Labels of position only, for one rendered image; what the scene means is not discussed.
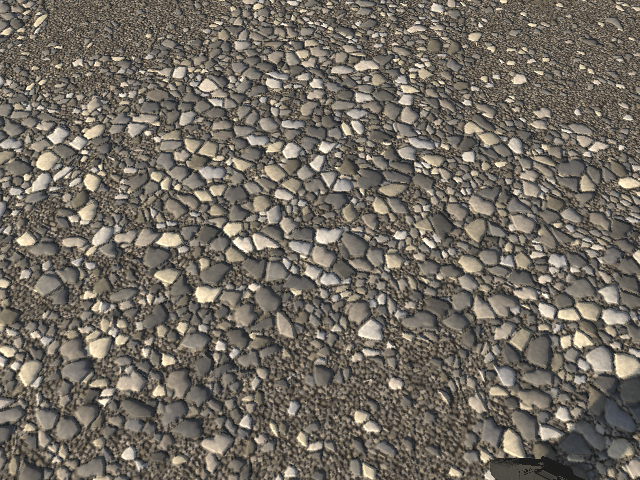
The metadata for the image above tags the robot right hand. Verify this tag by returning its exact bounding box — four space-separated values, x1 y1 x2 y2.
490 456 585 480

